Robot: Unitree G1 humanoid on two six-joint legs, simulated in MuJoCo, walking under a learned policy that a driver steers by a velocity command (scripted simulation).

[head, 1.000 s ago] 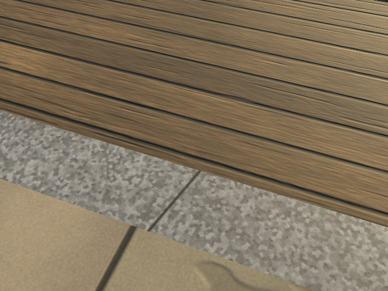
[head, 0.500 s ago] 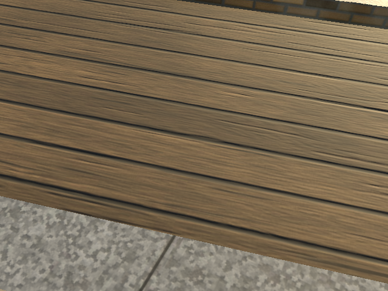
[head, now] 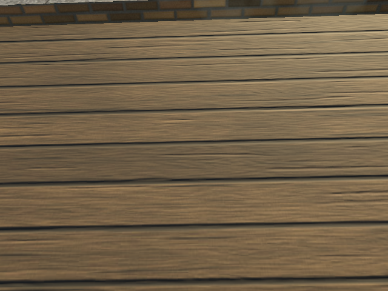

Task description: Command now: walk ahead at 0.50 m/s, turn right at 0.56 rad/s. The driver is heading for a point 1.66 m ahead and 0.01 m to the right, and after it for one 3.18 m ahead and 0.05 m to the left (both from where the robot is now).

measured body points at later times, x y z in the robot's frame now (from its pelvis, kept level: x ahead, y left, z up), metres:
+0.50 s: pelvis +0.26 +0.04 +0.00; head +0.27 +0.05 +0.45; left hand +0.39 +0.30 -0.13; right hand +0.22 -0.23 -0.12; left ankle +0.25 +0.11 -0.74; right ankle +0.25 -0.12 -0.67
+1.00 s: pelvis +0.55 -0.09 -0.14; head +0.57 -0.12 +0.31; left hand +0.81 +0.11 -0.22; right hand +0.40 -0.33 -0.28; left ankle +0.28 +0.10 -0.69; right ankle +0.64 -0.20 -0.89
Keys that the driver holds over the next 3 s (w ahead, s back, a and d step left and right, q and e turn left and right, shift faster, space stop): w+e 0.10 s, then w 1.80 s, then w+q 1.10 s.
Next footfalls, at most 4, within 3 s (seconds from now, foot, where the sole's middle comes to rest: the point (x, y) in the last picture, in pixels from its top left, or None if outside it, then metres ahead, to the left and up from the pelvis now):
0.26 left None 0.29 0.10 -0.78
0.98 right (269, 260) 0.66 -0.21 -0.94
1.44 left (232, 200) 0.94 -0.07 -0.94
1.98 right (281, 155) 1.19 -0.32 -0.94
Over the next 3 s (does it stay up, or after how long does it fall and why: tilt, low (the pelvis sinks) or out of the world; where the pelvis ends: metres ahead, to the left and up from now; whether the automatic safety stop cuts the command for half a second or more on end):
stays up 1.57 -0.17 -0.17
